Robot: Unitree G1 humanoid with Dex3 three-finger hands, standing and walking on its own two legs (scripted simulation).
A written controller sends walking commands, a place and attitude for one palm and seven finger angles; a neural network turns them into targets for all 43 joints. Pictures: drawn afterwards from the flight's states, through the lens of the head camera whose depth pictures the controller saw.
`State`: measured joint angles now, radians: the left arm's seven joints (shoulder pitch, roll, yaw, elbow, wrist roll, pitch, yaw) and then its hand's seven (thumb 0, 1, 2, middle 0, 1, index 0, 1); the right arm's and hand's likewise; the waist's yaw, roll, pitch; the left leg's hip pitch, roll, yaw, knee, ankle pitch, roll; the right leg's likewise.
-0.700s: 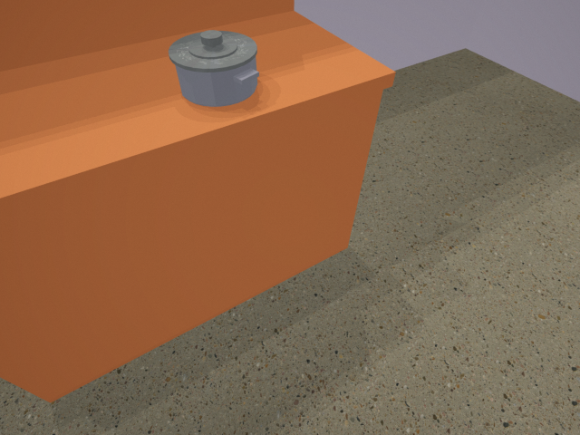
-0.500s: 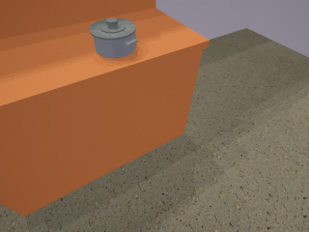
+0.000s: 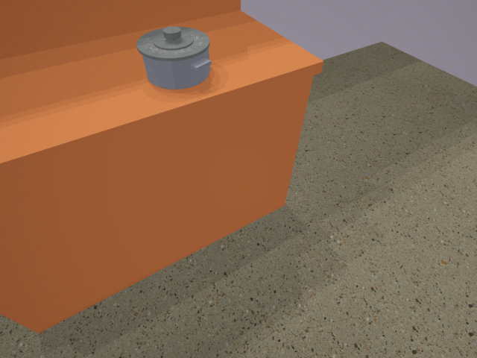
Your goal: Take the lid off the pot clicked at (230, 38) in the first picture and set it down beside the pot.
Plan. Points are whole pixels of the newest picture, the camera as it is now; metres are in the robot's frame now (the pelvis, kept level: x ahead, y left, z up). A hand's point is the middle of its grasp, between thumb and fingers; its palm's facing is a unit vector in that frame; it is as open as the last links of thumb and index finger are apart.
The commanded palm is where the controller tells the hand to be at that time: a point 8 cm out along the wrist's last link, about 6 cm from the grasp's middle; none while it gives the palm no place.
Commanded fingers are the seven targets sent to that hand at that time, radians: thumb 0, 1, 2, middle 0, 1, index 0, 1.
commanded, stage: walk to a spot facing it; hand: left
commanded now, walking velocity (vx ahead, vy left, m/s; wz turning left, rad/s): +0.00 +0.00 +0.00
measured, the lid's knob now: (172, 32) +0.85 +0.24 +0.15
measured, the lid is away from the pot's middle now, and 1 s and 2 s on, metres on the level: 0.00 0.00 0.00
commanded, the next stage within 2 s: none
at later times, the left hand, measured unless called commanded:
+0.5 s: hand out of the picture +0.05 +0.17 -0.17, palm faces -0.11 -0.94 -0.32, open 7.4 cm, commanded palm none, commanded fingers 0.00 0.90 0.90 -0.20 -0.30 -0.20 -0.30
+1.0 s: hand out of the picture +0.12 +0.13 -0.15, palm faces -0.35 -0.90 -0.27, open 7.4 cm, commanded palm none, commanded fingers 0.00 0.90 0.90 -0.20 -0.30 -0.20 -0.30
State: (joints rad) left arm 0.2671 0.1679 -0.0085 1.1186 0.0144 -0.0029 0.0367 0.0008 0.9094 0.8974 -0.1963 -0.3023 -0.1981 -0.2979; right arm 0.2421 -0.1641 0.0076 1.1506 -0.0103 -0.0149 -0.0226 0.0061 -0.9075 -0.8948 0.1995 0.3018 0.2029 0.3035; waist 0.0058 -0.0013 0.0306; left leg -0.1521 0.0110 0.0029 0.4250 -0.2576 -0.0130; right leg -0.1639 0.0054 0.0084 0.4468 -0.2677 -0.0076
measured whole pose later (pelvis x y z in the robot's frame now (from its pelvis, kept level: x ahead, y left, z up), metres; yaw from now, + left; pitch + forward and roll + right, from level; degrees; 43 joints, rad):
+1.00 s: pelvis +0.03 -0.05 +0.01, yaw -29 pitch +3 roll +1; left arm 0.37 0.19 0.06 0.91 0.02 -0.01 0.00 0.00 0.91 0.90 -0.20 -0.30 -0.20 -0.30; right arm 0.07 -0.23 -0.05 0.87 -0.02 0.04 0.00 0.01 -0.91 -0.89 0.20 0.30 0.20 0.30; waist 0.08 0.01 0.03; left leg -0.47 0.01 -0.05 0.95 -0.34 -0.06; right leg -0.17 0.17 0.28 0.38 -0.21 -0.11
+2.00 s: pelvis +0.28 -0.17 -0.01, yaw -64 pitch +1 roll +2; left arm 0.20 0.20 0.05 0.88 0.02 0.02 0.00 0.00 0.91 0.90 -0.20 -0.30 -0.20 -0.30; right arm 0.11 -0.18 -0.03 0.87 -0.02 0.03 -0.01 0.01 -0.91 -0.89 0.20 0.30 0.20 0.30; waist 0.02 0.00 0.08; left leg -0.54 0.10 -0.03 1.01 -0.34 -0.09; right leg -0.33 0.10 0.06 0.52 -0.20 -0.11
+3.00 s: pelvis +0.26 -0.23 +0.00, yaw -99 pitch +1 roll +1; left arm 0.31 0.19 0.04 0.95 0.02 -0.03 -0.01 0.00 0.91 0.90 -0.20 -0.30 -0.20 -0.30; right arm 0.20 -0.23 -0.07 0.92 -0.03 0.01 0.02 0.01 -0.91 -0.90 0.20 0.30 0.20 0.30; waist 0.01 0.02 0.04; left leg -0.56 0.13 0.04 0.98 -0.25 -0.09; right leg -0.13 0.06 0.05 0.39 -0.27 -0.07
